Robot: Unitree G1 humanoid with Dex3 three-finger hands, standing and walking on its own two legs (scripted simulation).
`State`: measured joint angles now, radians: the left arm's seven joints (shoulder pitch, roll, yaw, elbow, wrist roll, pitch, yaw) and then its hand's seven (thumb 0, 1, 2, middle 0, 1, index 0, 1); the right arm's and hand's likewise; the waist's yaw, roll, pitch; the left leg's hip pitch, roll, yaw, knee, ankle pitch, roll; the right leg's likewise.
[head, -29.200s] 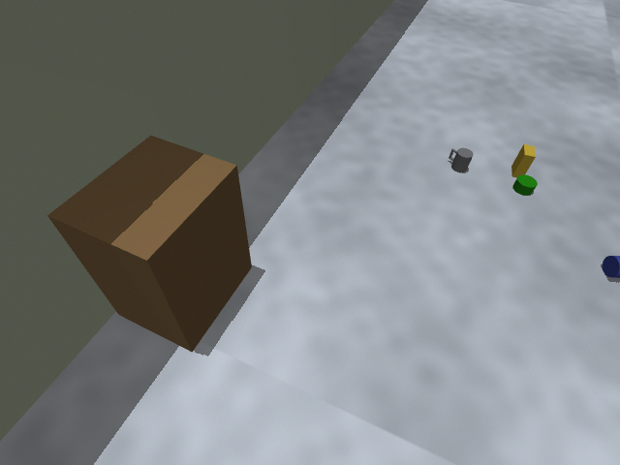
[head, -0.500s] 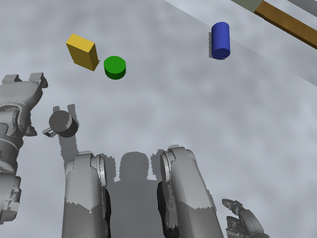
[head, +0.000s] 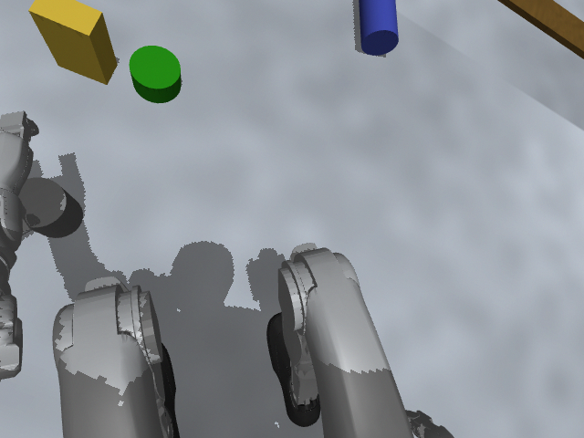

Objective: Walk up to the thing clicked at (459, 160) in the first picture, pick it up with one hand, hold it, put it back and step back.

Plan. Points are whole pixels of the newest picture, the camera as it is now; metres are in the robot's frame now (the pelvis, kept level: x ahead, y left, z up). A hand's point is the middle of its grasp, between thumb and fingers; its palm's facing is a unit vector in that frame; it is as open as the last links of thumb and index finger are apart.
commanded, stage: home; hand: left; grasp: from above
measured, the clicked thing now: (37, 215) +0.45 +0.29 -0.28
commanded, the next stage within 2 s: none
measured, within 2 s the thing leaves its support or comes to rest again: neither
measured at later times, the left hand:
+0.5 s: hand out of the picture +0.33 +0.25 +0.05, palm faces -0.16 -0.80 -0.58, open 7.6 cm
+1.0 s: hand out of the picture +0.25 +0.22 +0.27, palm faces +0.19 -0.95 -0.23, open 7.4 cm
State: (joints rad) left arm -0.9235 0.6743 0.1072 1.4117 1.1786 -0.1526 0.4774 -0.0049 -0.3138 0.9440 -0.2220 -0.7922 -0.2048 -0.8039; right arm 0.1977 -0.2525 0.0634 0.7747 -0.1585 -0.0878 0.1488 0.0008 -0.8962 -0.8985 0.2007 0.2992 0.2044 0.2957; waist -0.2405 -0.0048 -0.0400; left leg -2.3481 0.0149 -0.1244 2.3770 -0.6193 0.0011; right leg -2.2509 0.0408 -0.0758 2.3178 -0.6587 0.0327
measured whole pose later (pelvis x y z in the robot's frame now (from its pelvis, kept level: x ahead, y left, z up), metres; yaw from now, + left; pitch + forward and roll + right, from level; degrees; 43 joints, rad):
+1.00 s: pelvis +0.07 +0.01 +0.34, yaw +7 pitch +17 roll -4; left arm 0.30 0.24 0.05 0.05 -0.06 0.40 0.09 0.01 0.91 0.90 -0.21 -0.30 -0.21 -0.30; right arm 0.25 -0.20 0.07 0.54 0.03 -0.13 -0.15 0.01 -0.90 -0.90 0.20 0.30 0.21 0.30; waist -0.06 0.04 -0.17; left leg -1.00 0.03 -0.06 1.22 -0.53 0.00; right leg -0.91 0.02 -0.05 1.15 -0.53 0.02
